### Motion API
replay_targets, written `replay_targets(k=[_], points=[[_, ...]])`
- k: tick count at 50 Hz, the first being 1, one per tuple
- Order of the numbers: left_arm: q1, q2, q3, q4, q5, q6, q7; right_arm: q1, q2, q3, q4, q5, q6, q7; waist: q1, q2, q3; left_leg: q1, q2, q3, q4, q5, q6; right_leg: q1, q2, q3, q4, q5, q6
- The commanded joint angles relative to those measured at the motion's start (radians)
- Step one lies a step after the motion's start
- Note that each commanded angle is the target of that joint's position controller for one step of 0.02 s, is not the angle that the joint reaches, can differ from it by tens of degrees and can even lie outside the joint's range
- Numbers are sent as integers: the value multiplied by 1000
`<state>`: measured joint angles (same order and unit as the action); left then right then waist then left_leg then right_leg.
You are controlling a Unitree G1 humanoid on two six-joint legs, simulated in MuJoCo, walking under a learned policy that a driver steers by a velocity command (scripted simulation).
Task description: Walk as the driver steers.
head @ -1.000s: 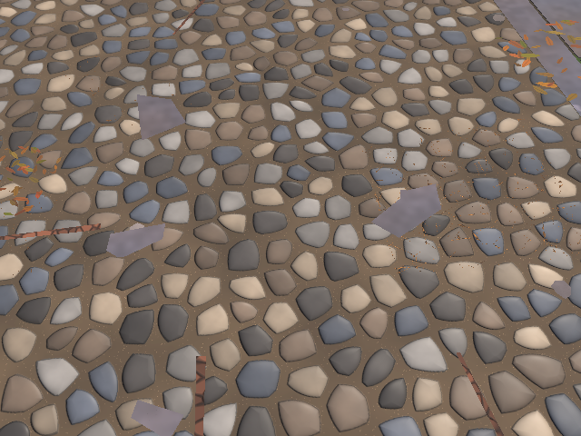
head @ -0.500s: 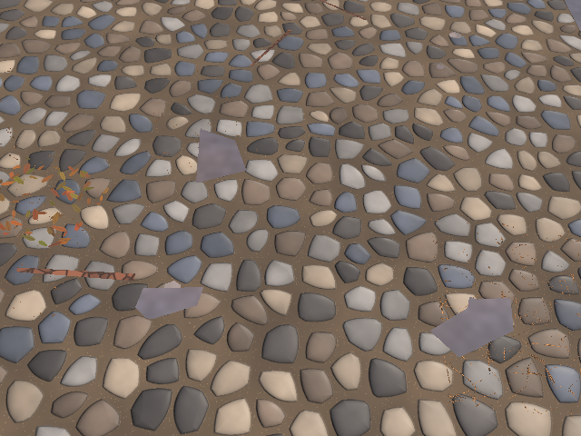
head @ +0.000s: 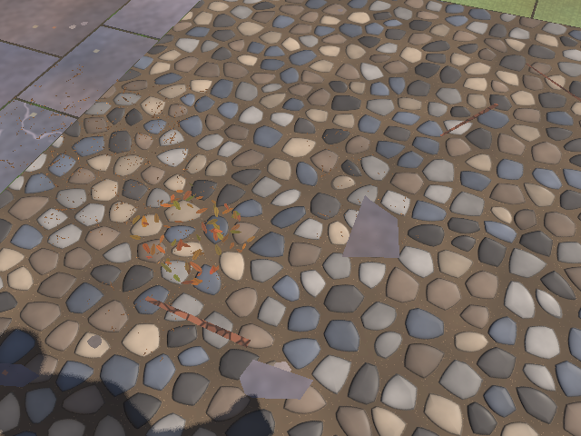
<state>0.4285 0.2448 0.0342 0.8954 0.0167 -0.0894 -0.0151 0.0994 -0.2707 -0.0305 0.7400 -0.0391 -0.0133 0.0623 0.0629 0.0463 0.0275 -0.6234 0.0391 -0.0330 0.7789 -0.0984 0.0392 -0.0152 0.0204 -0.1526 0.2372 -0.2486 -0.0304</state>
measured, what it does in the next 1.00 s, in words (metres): walks ahead, turning right: left foot, then right foot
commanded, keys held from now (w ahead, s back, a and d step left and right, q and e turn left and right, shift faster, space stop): w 0.02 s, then w+e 0.98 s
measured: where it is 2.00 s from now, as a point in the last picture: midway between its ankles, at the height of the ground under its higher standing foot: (447, 259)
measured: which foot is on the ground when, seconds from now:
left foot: up 0.00-0.12, down 0.14-0.68, up 0.70-1.00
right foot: down 0.00-0.14, up 0.16-0.64, down 0.66-1.00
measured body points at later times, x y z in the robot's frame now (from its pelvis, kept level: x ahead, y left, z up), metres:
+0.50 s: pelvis +0.26 +0.03 +0.00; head +0.28 +0.03 +0.45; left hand +0.43 +0.25 -0.13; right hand +0.20 -0.23 -0.14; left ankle +0.18 +0.11 -0.74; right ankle +0.37 -0.13 -0.69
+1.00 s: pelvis +0.51 -0.08 +0.00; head +0.53 -0.10 +0.45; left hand +0.65 +0.17 -0.12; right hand +0.55 -0.38 -0.11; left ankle +0.71 +0.02 -0.68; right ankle +0.44 -0.10 -0.74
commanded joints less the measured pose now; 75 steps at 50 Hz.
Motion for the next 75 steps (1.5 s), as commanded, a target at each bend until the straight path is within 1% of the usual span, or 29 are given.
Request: replay_targets(k=[1, 4, 6, 7, 8, 9, 11, 13, 17, 27, 30, 32, 33, 34, 35, 36, 38, 40, 42, 54, 57, 59, 60, 61, 62, 63, 65, 69, 75], points=[[10, 147, 28, -27, -3, -10, 4, -110, -27, 11, -88, 0, -19, 3, -15, -140, 40, 79, -9, 88, -133, 17, 13, -47, -249, 107, -80, 429, -122], [41, 170, 30, 9, -3, 8, 8, -96, -46, 7, -85, -6, -30, -13, -37, -142, 29, 169, -39, 110, -216, -83, 49, 23, -273, 140, 28, 643, -122], [31, 166, 25, 18, -11, 16, 9, 148, -86, -14, 2, -20, -52, -32, -150, -96, -104, 501, -72, 105, -323, -47, 88, -42, -215, 102, 318, 735, -92], [12, 124, 11, -22, -17, 12, 5, 326, -165, -38, 38, -41, -60, -49, -220, 0, -237, 768, 136, -109, -344, -142, 135, -236, -165, 78, 591, 421, -71], [113, 1, -15, -58, -36, 14, 0, 354, -263, -62, 37, -37, -53, -64, -168, 222, -362, 1014, 436, -544, -427, -139, 244, -580, -1, 58, 922, -299, -36], [41, 136, 24, -34, -12, 30, 16, 331, -217, -60, 33, 3, -44, -67, -193, 58, -302, 900, 404, -543, -467, -167, 237, -642, -26, 186, 1003, -268, -50], [-30, 102, 25, -43, -19, 29, 8, 193, -92, -25, 39, 11, -56, -62, -114, 34, -74, 656, 296, -265, -540, -50, 167, -623, -96, 198, 928, -116, -53], [0, 77, 28, -15, 5, 55, -3, 152, -42, -12, 48, 18, -71, -65, -62, 61, -17, 529, 228, -120, -594, 19, 113, -544, -116, 192, 883, -62, -33], [-78, 42, 34, -44, 12, 84, -26, 190, -61, -23, 81, 27, -102, -70, -39, 31, 10, 513, 217, 11, -645, 130, 116, -608, -121, 178, 871, 51, -12], [-403, 25, 11, -171, 21, 80, -56, 315, -91, -33, 161, 19, -91, -84, -101, 13, 86, 643, 223, 228, -610, 325, 95, -621, -88, 48, 450, 225, -49], [-379, 46, 19, -178, 24, 80, -50, 316, -123, -40, 172, 15, -74, -93, -76, 35, 47, 731, 234, 277, -459, 703, 74, -528, -16, -8, 404, 88, -106], [-238, 77, 38, -143, 24, 74, -38, 308, -157, -50, 172, 12, -54, -96, -13, 49, -46, 738, 235, 293, -201, 879, 70, -362, 58, -24, 373, -19, -156], [-92, 108, 57, -97, 31, 64, -26, 297, -163, -51, 164, 16, -46, -93, 56, 11, -128, 646, 217, 306, 28, 752, 48, -158, 81, 3, 286, 10, -189], [29, 217, 94, -72, 41, 64, -9, 306, -114, -39, 124, 26, -50, -86, 96, -109, -232, 369, 163, 312, 358, 381, 7, 119, -117, 291, 237, -123, -266], [-35, 305, 115, -93, 12, 75, -6, 281, -61, -34, 53, 29, -62, -68, 26, -298, -291, -18, -75, 184, 691, -426, -50, 317, -352, 853, 90, -53, -404], [-29, 289, 111, -98, -7, 85, -2, 165, -113, -39, 25, 18, -75, -63, 64, -121, -244, -123, -24, 6, 706, -363, -41, 284, -348, 812, 42, 33, -392], [-114, 185, 84, -86, -10, 78, 10, 166, -84, -29, 31, 30, -93, -62, -23, -12, -42, -76, 61, 2, 528, -230, -31, 25, -284, 581, 22, 221, -314], [-174, 136, 67, -95, -16, 61, 15, 197, -74, -27, 38, -4, -61, -62, -84, -24, -23, 41, 84, -6, 419, -217, -52, -110, -195, 460, 1, 336, -270], [-155, 146, 66, -91, -19, 40, 10, 202, -60, -26, 32, -13, -30, -55, -96, -41, -37, 66, 78, 12, 359, -208, -73, -149, -160, 420, -9, 406, -272], [31, 191, 76, -73, -3, 39, 19, -165, -62, -5, -108, 9, -39, -38, 32, -115, 6, -12, 1, 26, -142, 56, -80, 5, -141, 479, 59, 452, -199], [-12, 200, 74, -81, 1, 31, 27, -61, -91, -15, -84, 10, -52, -42, -26, -134, -8, 203, -29, 29, -241, -5, -30, -27, -162, 492, 118, 542, -149], [-25, 190, 66, -73, -2, 21, 20, 165, -134, -37, -15, 1, -71, -60, -135, -70, -114, 503, -36, 33, -329, -29, 20, -76, -82, 419, 396, 644, -110], [-12, 125, 46, -99, -7, 14, 15, 326, -201, -51, -7, -18, -78, -75, -190, 31, -255, 716, 184, -210, -356, -213, 74, -198, -24, 354, 677, 383, -86], [132, 68, 38, -107, -32, 16, 11, 336, -297, -77, 17, -22, -66, -73, -107, 292, -313, 878, 386, -694, -499, -286, 200, -490, 144, 261, 924, -261, -51], [91, 142, 43, -76, 3, 28, 20, 263, -201, -62, 6, 3, -55, -63, -89, 101, -190, 775, 361, -717, -527, -403, 194, -588, 67, 303, 1005, -232, -63], [6, 146, 45, -84, 7, 30, 12, 189, -129, -46, -7, 13, -54, -58, -84, 2, -79, 653, 315, -551, -532, -368, 178, -585, 34, 302, 993, -139, -60], [-70, 123, 38, -103, 14, 34, -1, 158, -80, -31, 12, 10, -63, -57, -68, 8, -18, 542, 224, -334, -559, -129, 143, -555, -16, 279, 913, -75, -49], [-83, 99, 28, -103, 27, 58, -16, 225, -85, -30, 71, 28, -94, -50, -45, 52, -28, 519, 177, -184, -591, 123, 151, -544, -30, 240, 850, -40, -18], [-349, 46, -8, -186, 24, 50, -28, 313, -90, -33, 132, 37, -82, -50, -91, 40, 31, 502, 116, -108, -636, 177, 164, -584, -83, 131, 528, 136, 44]])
